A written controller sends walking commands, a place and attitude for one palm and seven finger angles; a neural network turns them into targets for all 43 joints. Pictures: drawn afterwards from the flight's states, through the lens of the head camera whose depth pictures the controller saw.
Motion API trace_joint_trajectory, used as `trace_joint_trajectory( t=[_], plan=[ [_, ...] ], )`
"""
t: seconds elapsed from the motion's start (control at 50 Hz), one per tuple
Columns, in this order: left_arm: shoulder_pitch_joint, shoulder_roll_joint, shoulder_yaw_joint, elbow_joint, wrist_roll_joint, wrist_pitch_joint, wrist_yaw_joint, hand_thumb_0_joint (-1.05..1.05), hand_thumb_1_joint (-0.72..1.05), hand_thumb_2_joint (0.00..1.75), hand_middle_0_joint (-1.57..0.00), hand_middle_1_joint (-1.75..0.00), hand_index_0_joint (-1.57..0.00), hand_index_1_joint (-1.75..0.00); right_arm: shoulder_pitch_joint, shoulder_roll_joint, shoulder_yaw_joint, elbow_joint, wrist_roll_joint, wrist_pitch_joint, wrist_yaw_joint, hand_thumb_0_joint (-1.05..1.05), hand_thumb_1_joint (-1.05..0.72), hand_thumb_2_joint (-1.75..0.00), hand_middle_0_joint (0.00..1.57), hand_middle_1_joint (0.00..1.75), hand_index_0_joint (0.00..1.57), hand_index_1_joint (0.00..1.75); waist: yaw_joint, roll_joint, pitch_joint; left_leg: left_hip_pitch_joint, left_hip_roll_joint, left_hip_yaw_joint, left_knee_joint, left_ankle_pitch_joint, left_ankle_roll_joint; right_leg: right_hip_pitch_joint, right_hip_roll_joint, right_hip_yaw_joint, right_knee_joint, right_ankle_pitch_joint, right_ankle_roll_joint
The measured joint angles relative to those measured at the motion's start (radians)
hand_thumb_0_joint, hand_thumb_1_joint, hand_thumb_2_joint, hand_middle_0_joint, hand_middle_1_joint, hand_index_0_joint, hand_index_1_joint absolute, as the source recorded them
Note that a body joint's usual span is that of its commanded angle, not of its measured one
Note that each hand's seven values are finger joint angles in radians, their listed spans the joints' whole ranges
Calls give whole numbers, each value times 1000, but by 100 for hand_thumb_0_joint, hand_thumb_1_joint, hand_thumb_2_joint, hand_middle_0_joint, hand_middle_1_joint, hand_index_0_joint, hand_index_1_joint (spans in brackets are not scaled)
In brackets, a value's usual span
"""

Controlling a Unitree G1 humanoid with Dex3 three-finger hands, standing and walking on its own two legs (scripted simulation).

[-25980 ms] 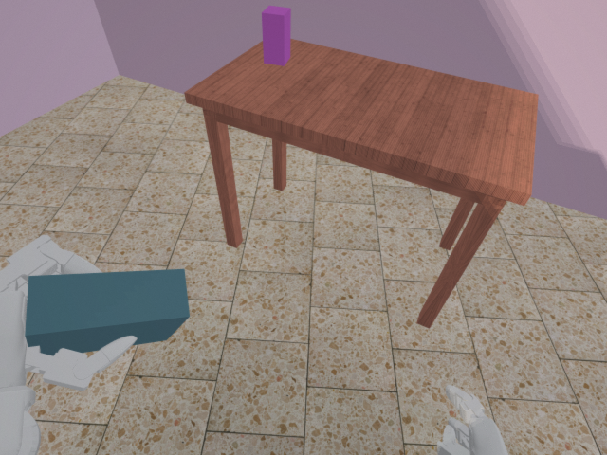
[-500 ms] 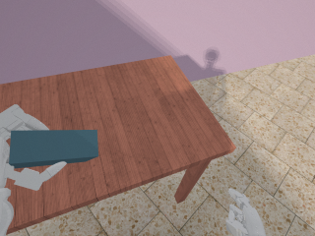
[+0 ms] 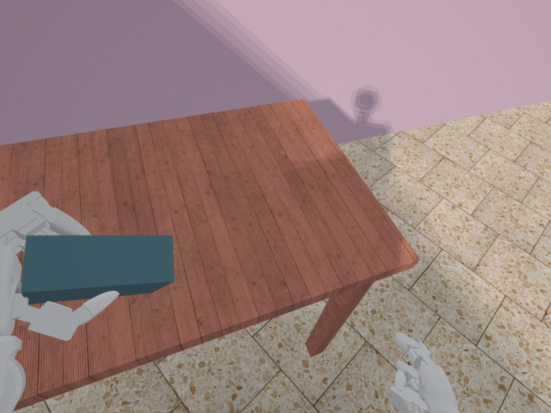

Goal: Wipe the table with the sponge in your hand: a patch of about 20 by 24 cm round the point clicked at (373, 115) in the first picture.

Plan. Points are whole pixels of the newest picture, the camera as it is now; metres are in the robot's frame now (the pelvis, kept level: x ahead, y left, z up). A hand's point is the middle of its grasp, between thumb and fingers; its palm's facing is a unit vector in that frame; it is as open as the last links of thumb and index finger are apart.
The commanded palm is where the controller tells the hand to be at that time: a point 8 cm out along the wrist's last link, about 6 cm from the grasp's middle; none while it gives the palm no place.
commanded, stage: turn the palm down, sponge in hand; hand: left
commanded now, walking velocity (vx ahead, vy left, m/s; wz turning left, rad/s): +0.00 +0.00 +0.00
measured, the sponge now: (122, 268) +0.24 +0.21 +0.12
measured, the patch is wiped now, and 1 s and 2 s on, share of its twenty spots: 0.00 0.00 0.00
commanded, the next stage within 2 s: none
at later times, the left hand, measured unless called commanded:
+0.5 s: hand (55, 282) +0.20 +0.25 +0.16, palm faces +0.44 -0.62 -0.65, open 9.5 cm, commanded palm +0.16 +0.26 +0.18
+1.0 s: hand (117, 278) +0.22 +0.20 +0.14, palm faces +0.21 -0.39 -0.90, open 9.5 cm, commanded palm +0.18 +0.22 +0.19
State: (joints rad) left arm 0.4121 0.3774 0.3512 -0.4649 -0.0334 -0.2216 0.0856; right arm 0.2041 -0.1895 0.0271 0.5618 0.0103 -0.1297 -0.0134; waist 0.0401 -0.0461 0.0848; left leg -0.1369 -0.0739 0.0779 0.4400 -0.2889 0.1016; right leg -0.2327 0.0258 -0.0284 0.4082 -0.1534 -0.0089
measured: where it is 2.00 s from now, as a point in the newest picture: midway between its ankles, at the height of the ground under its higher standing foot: outside the picture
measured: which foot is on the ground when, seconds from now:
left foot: down 0.00-1.00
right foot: down 0.00-1.00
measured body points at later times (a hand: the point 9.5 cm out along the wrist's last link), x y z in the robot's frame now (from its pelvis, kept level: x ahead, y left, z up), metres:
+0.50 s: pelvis -0.03 -0.04 -0.01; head -0.04 -0.05 +0.44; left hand +0.17 +0.28 +0.19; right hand +0.20 -0.23 -0.09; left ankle -0.03 +0.04 -0.74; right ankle +0.01 -0.11 -0.74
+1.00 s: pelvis -0.01 -0.09 -0.02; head +0.00 -0.14 +0.43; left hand +0.20 +0.22 +0.18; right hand +0.20 -0.34 -0.11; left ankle -0.02 +0.05 -0.73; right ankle +0.01 -0.11 -0.74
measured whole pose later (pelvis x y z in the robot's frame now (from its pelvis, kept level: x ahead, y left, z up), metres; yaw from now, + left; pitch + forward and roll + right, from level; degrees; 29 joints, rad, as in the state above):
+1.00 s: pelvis -0.01 -0.09 -0.02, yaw -2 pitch +1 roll +3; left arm 0.34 0.63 0.31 -0.32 0.33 0.15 0.03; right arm 0.12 -0.31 -0.01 0.61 0.04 0.03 -0.11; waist 0.09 0.06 -0.02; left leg -0.31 -0.04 -0.04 0.68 -0.36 0.01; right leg -0.38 0.11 -0.03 0.67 -0.31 -0.13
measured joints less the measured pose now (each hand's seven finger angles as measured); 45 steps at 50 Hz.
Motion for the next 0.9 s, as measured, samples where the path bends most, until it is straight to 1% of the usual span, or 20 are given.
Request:
trace_joint_trajectory(
  t=[0.02, 0.04, 0.06, 0.08, 0.1, 0.14, 0.16, 0.18, 0.22, 0.26, 0.32, 0.36, 0.42, 0.46, 0.5, 0.56, 0.6, 0.68, 0.78, 0.9],
  plan=[
    [-2, -2, -2, 1, 1, 1, 0, -1, -44, 103, -79, -138, -80, -138, 2, 0, -1, 0, 0, 0, 0, 1, -90, -90, 20, 30, 21, 30, 0, 0, 1, 0, -1, 0, 1, 0, 1, 0, -1, 0, 0, 1, 1],
    [-47, 32, -12, 13, 16, 3, -13, -1, -44, 103, -79, -138, -80, -137, 26, -14, 14, -27, 22, 4, -20, 1, -91, -90, 20, 30, 20, 30, 1, 9, 0, -19, 1, -13, 20, -3, 7, -18, 6, 7, 51, -29, 13],
    [-129, 85, -15, 39, 59, 15, -40, -1, -44, 103, -79, -138, -80, -137, 46, -21, 17, -28, 7, -7, -30, 1, -91, -90, 20, 30, 20, 30, 11, 11, -2, -35, -6, -32, 40, -6, 8, -32, 9, 18, 110, -47, 1],
    [-208, 129, -14, 73, 71, 44, -60, -1, -45, 103, -79, -138, -80, -137, 54, -24, 15, -8, -10, -12, -19, 1, -91, -90, 20, 30, 20, 30, 17, 7, -16, -49, -17, -46, 50, -7, 2, -41, 4, 19, 144, -60, -15],
    [-269, 147, -3, 96, 58, 91, -77, -1, -45, 103, -79, -138, -80, -137, 49, -30, 16, 19, -20, -11, -2, 1, -91, -90, 20, 30, 20, 30, 22, 5, -33, -59, -25, -51, 56, -6, -5, -49, -4, 17, 156, -77, -22],
    [-324, 138, 40, 102, 6, 199, -96, -1, -45, 103, -79, -138, -80, -137, 19, -44, 21, 65, -21, -4, 25, 1, -90, -90, 20, 30, 20, 30, 29, 12, -56, -59, -33, -39, 63, -7, -5, -50, -13, 20, 165, -82, -23],
    [-325, 121, 56, 94, -7, 254, -100, -1, -44, 103, -79, -138, -80, -137, 4, -52, 21, 78, -17, 3, 35, 1, -90, -90, 20, 30, 21, 30, 32, 22, -66, -55, -34, -28, 63, -10, -3, -49, -17, 19, 166, -94, -19],
    [-314, 102, 59, 79, -4, 303, -103, -1, -44, 103, -79, -138, -80, -138, -10, -58, 20, 81, -12, 11, 43, 2, -90, -90, 20, 30, 21, 30, 33, 34, -73, -54, -34, -18, 63, -12, 1, -49, -20, 16, 167, -103, -16],
    [-259, 77, 29, 36, 36, 375, -110, -1, -44, 103, -78, -139, -79, -138, -33, -68, 16, 67, -6, 34, 51, 2, -90, -90, 20, 30, 21, 30, 32, 54, -81, -57, -36, -1, 67, -14, 8, -52, -29, 5, 167, -114, -14],
    [-192, 64, -27, -5, 78, 409, -118, -1, -44, 103, -78, -139, -79, -138, -59, -70, 15, 46, -2, 56, 50, 2, -90, -90, 20, 30, 21, 30, 28, 68, -78, -67, -36, 11, 80, -17, 12, -61, -30, 10, 175, -121, -7],
    [-110, 59, -103, -33, 108, 375, -104, -1, -44, 103, -78, -139, -79, -138, -83, -53, 13, 27, -13, 73, 32, 2, -91, -90, 20, 30, 21, 30, 26, 67, -79, -90, -34, 17, 103, -21, 3, -91, -30, 14, 207, -124, -8],
    [-87, 76, -123, -35, 132, 336, -71, -1, -44, 103, -78, -138, -80, -138, -88, -38, 16, 23, -18, 79, 17, 1, -91, -90, 20, 30, 20, 30, 35, 58, -81, -105, -27, 18, 123, -27, -7, -105, -24, 12, 226, -128, -18],
    [-120, 92, -111, 15, 175, 292, -6, -1, -45, 103, -79, -138, -80, -137, -90, -27, 23, 36, -20, 86, -6, 1, -91, -90, 20, 30, 20, 30, 47, 59, -86, -124, -12, 1, 153, -34, -20, -110, -13, -8, 232, -129, -33],
    [-160, 104, -85, 60, 199, 309, 13, -1, -45, 103, -79, -138, -80, -137, -90, -26, 30, 47, -13, 100, -21, 1, -91, -90, 20, 30, 20, 30, 51, 66, -88, -127, -2, -13, 162, -34, -27, -103, -4, -24, 224, -125, -46],
    [-202, 115, -66, 107, 217, 348, 6, -1, -45, 103, -79, -138, -80, -137, -87, -31, 38, 53, -3, 114, -38, 1, -91, -90, 20, 30, 20, 30, 53, 74, -89, -122, 5, -27, 160, -30, -33, -91, 3, -37, 210, -120, -57],
    [-232, 135, -58, 158, 240, 409, -37, -1, -44, 103, -79, -138, -80, -138, -82, -44, 46, 53, 12, 124, -63, 1, -90, -90, 20, 30, 21, 30, 48, 91, -84, -108, 16, -38, 149, -23, -46, -70, 14, -49, 188, -111, -70],
    [-227, 151, -64, 173, 252, 422, -70, -1, -44, 103, -79, -138, -80, -138, -79, -53, 45, 48, 15, 124, -75, 1, -90, -90, 20, 30, 21, 30, 42, 101, -82, -101, 24, -41, 142, -20, -54, -62, 22, -52, 176, -106, -77],
    [-191, 183, -77, 173, 261, 382, -109, -1, -44, 103, -78, -138, -80, -138, -77, -67, 26, 42, 14, 116, -88, 1, -90, -90, 20, 30, 21, 30, 35, 109, -76, -103, 45, -41, 144, -24, -73, -61, 44, -51, 165, -103, -91],
    [-140, 212, -58, 143, 282, 325, -82, -1, -44, 103, -79, -138, -80, -138, -74, -84, -10, 45, 11, 122, -82, 1, -91, -90, 20, 30, 20, 30, 34, 105, -80, -127, 66, -38, 167, -41, -95, -86, 64, -49, 181, -113, -111],
    [-106, 240, -36, 142, 323, 361, -55, -1, -45, 103, -79, -138, -80, -138, -76, -113, -33, 49, 22, 150, -80, 1, -91, -90, 20, 30, 20, 30, 48, 105, -91, -159, 53, -86, 208, -57, -104, -123, 76, -30, 223, -137, -123]
  ],
)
